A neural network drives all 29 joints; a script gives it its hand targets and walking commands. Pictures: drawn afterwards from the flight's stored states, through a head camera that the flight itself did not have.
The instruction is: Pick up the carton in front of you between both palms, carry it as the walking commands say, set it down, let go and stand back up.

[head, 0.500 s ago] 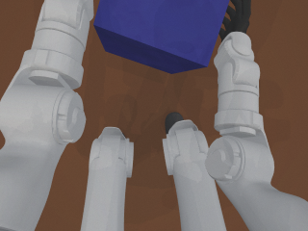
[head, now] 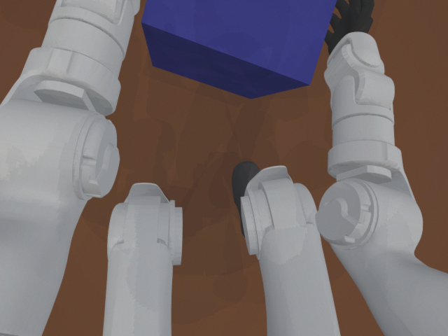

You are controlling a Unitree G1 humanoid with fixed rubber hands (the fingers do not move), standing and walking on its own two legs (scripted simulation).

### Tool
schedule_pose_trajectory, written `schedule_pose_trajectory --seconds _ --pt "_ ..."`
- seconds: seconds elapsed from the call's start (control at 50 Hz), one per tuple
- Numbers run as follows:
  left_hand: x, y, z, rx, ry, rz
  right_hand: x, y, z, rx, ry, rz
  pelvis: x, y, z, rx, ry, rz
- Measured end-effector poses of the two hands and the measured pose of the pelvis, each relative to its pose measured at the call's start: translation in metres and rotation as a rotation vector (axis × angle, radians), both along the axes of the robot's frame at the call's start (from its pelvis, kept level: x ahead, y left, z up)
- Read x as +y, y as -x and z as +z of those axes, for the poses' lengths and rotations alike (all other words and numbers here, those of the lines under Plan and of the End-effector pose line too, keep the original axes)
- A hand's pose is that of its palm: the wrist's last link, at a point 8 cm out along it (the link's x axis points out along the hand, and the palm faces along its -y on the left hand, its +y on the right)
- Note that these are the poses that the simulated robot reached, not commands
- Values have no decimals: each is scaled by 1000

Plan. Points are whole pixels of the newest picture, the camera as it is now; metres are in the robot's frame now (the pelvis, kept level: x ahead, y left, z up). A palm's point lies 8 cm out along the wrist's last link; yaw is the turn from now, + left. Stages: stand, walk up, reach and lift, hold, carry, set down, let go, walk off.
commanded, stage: set down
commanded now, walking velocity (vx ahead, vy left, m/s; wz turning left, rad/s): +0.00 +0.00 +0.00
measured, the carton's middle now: (231, 10) +0.55 -0.07 -0.27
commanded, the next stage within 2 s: none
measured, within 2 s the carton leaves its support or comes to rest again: rests again in 0.64 s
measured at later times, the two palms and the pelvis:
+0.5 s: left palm out of the picture +0.59 +0.08 -0.18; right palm (346, 38) +0.49 -0.22 -0.18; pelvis -0.01 +0.01 -0.01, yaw -1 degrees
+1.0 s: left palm out of the picture +0.58 +0.11 -0.23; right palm (354, 47) +0.48 -0.25 -0.21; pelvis -0.01 +0.00 -0.02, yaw +0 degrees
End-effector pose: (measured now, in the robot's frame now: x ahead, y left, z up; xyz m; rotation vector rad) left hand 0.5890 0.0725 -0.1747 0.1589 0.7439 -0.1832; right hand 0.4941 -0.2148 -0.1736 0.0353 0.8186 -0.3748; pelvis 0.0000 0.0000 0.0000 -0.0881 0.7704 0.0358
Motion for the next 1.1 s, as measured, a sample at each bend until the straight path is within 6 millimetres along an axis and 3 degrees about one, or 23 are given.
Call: schedule_pose_trajectory --seconds 0.62,0.84,1.0,1.1 --pt "5 2 -6 -9 62 -41 -3 1 -6 2 -4 23 9 6 -14 -62 26 7" --pt "7 5 -23 -14 56 -57 -3 3 -19 21 1 42 8 7 -16 -83 25 12" --pt "39 11 -54 4 -44 -14 -34 10 -32 5 50 -20 -1 11 -18 -90 21 10" --pt "31 -6 -36 -76 -22 -21 -47 6 -28 -40 42 -41 -8 15 -23 -106 11 5"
